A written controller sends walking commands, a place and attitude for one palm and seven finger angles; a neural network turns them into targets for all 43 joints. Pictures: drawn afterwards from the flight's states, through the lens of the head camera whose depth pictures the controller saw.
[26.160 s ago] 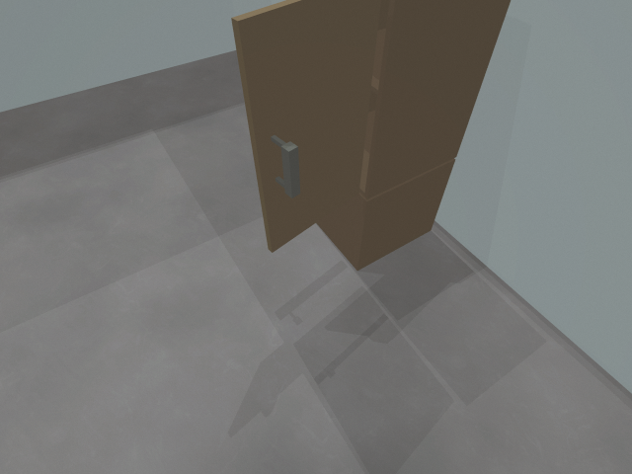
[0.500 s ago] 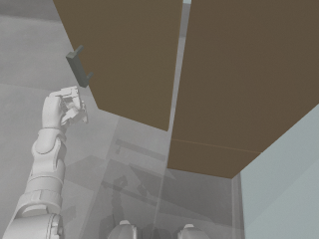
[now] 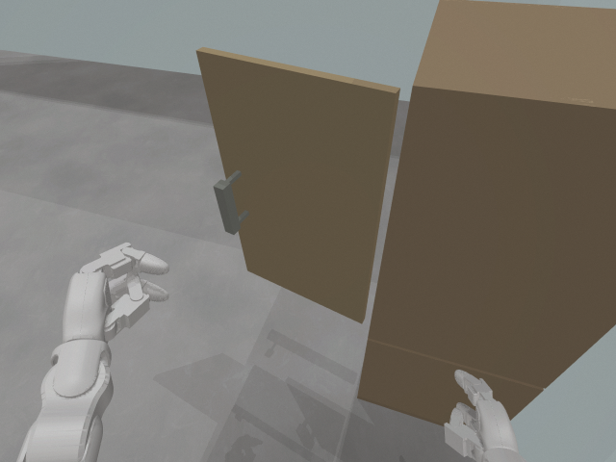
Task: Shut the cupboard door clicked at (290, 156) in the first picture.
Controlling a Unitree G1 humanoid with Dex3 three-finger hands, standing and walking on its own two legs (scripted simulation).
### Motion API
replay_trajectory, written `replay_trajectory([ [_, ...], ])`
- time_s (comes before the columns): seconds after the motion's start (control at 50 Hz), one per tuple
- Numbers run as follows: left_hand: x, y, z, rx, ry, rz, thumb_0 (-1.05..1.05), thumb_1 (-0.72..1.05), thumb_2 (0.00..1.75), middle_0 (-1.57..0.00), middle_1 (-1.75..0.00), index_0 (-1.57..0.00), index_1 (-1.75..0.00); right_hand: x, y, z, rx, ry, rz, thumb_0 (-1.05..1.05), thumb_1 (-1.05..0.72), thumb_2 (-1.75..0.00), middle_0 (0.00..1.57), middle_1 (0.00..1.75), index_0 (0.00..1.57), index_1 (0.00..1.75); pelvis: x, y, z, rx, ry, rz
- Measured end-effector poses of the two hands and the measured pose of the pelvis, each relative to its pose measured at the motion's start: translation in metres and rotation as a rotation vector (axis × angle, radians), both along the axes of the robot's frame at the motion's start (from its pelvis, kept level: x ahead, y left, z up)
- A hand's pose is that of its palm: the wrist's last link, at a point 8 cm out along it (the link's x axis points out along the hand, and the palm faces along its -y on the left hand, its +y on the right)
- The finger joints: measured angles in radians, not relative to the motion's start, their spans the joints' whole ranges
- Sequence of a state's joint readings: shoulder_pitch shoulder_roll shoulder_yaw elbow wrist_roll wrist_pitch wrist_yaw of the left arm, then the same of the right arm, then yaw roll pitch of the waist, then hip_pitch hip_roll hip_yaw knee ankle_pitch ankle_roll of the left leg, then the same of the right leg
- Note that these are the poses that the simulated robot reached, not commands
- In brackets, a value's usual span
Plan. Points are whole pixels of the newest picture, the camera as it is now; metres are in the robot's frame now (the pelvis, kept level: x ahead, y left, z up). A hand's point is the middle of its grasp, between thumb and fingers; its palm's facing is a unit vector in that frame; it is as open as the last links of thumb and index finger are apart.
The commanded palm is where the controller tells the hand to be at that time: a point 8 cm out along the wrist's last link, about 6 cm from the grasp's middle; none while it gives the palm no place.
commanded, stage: draw the hand back to the body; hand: left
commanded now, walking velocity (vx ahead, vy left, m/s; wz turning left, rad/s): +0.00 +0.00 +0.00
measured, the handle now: (234, 202) +0.62 +0.23 -0.05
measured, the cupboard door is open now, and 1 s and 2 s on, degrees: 79 79 79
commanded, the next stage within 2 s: step back with the hand held close in 0.74 s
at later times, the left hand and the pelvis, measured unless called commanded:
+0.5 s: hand (51, 329) +0.19 +0.26 +0.17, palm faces +0.49 -0.75 -0.44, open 7.0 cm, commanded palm +0.15 +0.29 +0.18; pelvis +0.01 -0.01 +0.01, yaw +0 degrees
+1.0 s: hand (57, 324) +0.20 +0.26 +0.17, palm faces +0.45 -0.77 -0.45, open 7.4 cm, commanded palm +0.14 +0.29 +0.18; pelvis +0.00 +0.00 +0.01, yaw +0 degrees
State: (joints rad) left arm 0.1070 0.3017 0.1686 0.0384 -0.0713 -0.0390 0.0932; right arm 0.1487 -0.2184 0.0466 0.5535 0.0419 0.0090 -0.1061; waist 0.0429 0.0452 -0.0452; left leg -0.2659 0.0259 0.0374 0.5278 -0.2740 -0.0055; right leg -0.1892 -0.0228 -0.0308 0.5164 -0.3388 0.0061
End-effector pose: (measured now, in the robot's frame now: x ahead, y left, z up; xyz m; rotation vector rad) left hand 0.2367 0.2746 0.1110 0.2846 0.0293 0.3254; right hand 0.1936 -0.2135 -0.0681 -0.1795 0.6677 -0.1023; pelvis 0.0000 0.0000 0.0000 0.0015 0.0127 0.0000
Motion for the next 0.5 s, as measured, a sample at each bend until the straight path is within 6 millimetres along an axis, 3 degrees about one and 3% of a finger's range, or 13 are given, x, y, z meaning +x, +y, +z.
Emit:
replay_trajectory([
  [0.14, -0.029, 0.011, 0.024, 0.062, -0.022, 0.068, 0.02, 0.9, 0.9, -0.74, -0.89, -0.74, -0.88, 0.01, 0.007, 0.002, 0.021, -0.011, 0.051, 0.01, -0.91, -0.9, 0.2, 0.3, 0.2, 0.3, 0.008, -0.002, 0.005, 0.004, -0.034, 0.0],
  [0.4, -0.082, 0.019, 0.075, 0.237, -0.103, 0.139, 0.02, 0.89, 0.9, -0.39, -0.5, -0.39, -0.5, -0.005, -0.01, -0.012, 0.024, 0.027, 0.023, 0.01, -0.91, -0.9, 0.2, 0.3, 0.2, 0.3, 0.015, -0.008, 0.006, 0.006, -0.052, -0.004],
  [0.5, -0.091, 0.02, 0.077, 0.247, -0.115, 0.166, 0.02, 0.89, 0.9, -0.29, -0.39, -0.29, -0.38, -0.009, -0.016, -0.014, 0.016, 0.03, 0.018, 0.02, -0.91, -0.9, 0.2, 0.3, 0.2, 0.3, 0.011, -0.01, 0.006, 0.008, -0.058, 0.0],
])
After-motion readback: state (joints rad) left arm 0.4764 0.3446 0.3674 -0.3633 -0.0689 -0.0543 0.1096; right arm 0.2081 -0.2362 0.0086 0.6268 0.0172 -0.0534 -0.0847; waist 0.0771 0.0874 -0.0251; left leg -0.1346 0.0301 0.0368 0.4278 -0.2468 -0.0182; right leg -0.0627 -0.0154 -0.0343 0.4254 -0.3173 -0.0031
